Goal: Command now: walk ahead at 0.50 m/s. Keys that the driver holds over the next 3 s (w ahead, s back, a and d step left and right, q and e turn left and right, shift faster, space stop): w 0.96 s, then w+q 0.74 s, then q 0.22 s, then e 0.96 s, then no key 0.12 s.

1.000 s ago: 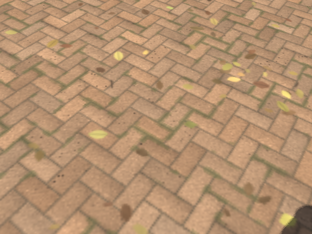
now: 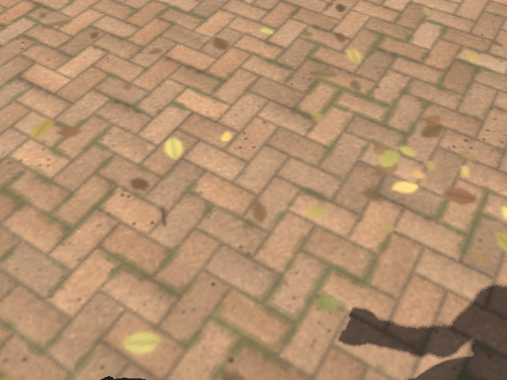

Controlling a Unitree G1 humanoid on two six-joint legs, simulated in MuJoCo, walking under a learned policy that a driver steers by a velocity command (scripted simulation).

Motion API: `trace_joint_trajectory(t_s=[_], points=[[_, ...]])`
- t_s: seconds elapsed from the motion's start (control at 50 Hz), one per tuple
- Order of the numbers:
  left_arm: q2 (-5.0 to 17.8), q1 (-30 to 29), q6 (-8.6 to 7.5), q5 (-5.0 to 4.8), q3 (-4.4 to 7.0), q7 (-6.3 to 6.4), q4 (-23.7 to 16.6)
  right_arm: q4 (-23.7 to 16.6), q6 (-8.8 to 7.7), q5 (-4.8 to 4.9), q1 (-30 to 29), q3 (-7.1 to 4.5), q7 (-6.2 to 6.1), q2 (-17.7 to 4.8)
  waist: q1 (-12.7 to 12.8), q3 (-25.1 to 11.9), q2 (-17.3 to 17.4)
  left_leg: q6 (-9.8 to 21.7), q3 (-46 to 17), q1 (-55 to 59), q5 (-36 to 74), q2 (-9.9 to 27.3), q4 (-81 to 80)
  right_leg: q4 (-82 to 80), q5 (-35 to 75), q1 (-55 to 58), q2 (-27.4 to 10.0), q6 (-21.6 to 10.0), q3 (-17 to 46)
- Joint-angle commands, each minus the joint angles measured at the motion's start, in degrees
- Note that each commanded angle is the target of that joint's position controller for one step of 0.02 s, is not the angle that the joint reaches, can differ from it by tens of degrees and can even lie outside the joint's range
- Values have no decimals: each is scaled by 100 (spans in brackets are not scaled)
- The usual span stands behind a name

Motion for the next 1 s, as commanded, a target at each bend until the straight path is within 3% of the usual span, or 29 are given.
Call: trace_joint_trajectory(t_s=[0.02,0.04,0.06,0.08,0.1,0.12,0.14,0.16,0.2,0.26,0.36,0.46,0.5,0.52,0.54,0.56,0.58,0.6,0.62,0.64,0.66,0.7,0.74,0.78,0.82,0.9,1.0], points=[[894,1951,-162,77,328,153,315,-185,-10,26,-51,-162,-33,-926,1141,-948,403,428,-246,-777,5504,1349,2527,-511,-130,2477,108,-442,121],[1464,2857,-178,238,484,241,433,-438,-37,170,67,-56,11,-558,1297,-1772,-361,238,36,-2367,3254,915,4447,-547,-684,4195,-1432,-897,1978],[1609,2887,-79,105,564,203,486,-396,-32,280,509,-93,37,-459,1041,-2379,-1246,93,-159,-3870,-767,-110,6204,-1248,-648,5005,-2470,-1609,4439],[1320,2283,-43,-55,510,157,403,-450,1,141,-16,-216,-15,-916,897,-1553,-303,197,-723,-4411,-409,294,6413,-1360,-778,4379,-2134,-1405,3786],[972,1802,-74,-90,420,141,323,-575,-45,117,-440,-202,11,-795,772,-849,-173,214,-738,-4464,51,509,6170,-1554,-521,3542,-1917,-1260,2987],[703,1573,-118,-58,353,136,336,-580,-45,115,-574,-195,27,-674,572,-431,-14,210,-705,-4242,308,707,5784,-1784,-92,2861,-1639,-1031,2435],[557,1560,-167,-65,304,159,422,-602,24,11,-626,-210,57,-632,410,-242,-79,161,-719,-3998,411,826,5469,-1898,227,2414,-1402,-856,2041],[459,1583,-204,-59,270,174,494,-544,111,-53,-492,-184,101,-495,284,-227,-147,92,-681,-3737,486,859,5296,-2004,378,2150,-1246,-751,1746],[543,1854,-301,-92,280,176,635,-572,215,-81,-540,-185,173,-393,199,-228,-189,-11,-554,-3712,606,865,5081,-2132,795,2029,-1139,-771,1467],[705,2119,-339,-106,307,175,749,-830,285,-88,-1248,-191,216,-441,251,5,-184,-178,-375,-4233,1165,1015,4497,-2406,817,2042,-1037,-797,1168],[693,2565,-304,-99,271,174,878,-1210,248,-2,-2397,-102,225,-347,548,149,-243,-257,-59,-4257,2037,937,2888,-2441,1297,2341,-852,-669,778],[771,2963,-250,-31,287,244,1056,-1454,202,6,-2953,-115,186,-478,695,234,-306,-23,-2,-4317,1854,774,2123,-2139,1804,3272,-1175,-637,800],[840,2854,-228,-7,312,280,1072,-1447,153,0,-2780,-153,165,-541,540,171,-321,150,49,-3942,1445,632,1865,-1745,2575,3475,-1251,-544,721],[891,2757,-220,-1,328,291,1067,-1342,122,-8,-2415,-195,135,-598,360,-12,-343,247,117,-3400,1237,464,1728,-1285,3324,3464,-1220,-463,637],[920,2661,-196,-16,337,285,1063,-1092,75,-29,-1677,-255,98,-665,31,-378,-247,363,225,-2511,1317,265,1406,-414,3786,3353,-1070,-375,492],[831,2634,-188,-39,304,273,1013,-749,12,-108,-664,-355,41,-881,-328,-949,-42,541,-4,-1122,1404,459,1291,800,3172,2672,-796,-260,294],[412,2905,-190,-211,194,228,795,-629,-26,-246,177,-507,-15,-1469,-416,-1734,864,1013,-2087,551,698,2032,1074,2809,836,971,-197,-20,-56],[456,3206,-197,-219,261,198,837,-588,62,-94,140,-562,48,-1638,-220,-2149,1534,1514,-4303,1011,675,2822,199,4201,-2474,-241,602,30,391],[740,2777,-161,-106,346,212,787,-697,105,44,-543,-505,69,-1379,33,-1305,757,1375,-3631,315,334,2595,138,4540,-2087,-705,159,-45,841],[663,2335,-188,-75,333,177,675,-789,79,67,-1025,-395,85,-952,127,-642,333,1250,-2874,-520,488,2384,-14,4342,-1595,-751,-70,-50,816],[516,2185,-184,-80,319,158,654,-782,39,42,-1250,-319,90,-691,302,-299,216,1031,-2307,-1114,842,2093,-231,3944,-1278,-551,-279,-46,783],[362,2291,-40,60,304,105,696,-628,-48,53,-1212,-237,60,-453,546,-187,422,797,-1607,-1676,1562,1727,-412,3500,-1053,-59,-427,63,735],[305,2227,52,73,307,57,666,-472,-138,69,-873,-247,53,-534,596,-217,396,835,-1322,-1684,2202,1631,-477,3347,-897,-81,-423,151,618],[316,1804,106,71,306,33,513,-379,-166,84,-658,-268,44,-662,573,-78,369,854,-1114,-1601,2317,1575,-627,3029,-554,-471,-511,254,517],[343,1285,126,60,299,19,332,-306,-153,91,-429,-249,38,-639,465,60,371,829,-975,-1439,2466,1500,-720,2582,-179,-843,-573,350,421],[244,431,94,-3,224,1,31,-191,-137,86,-78,-207,23,-599,262,177,398,728,-684,-1182,2990,1359,-710,1358,397,-848,-469,425,201],[286,-289,41,-19,191,27,-272,27,-93,32,418,-195,-39,-612,36,275,434,809,-775,-406,3698,1562,-394,524,333,-834,-267,282,82]])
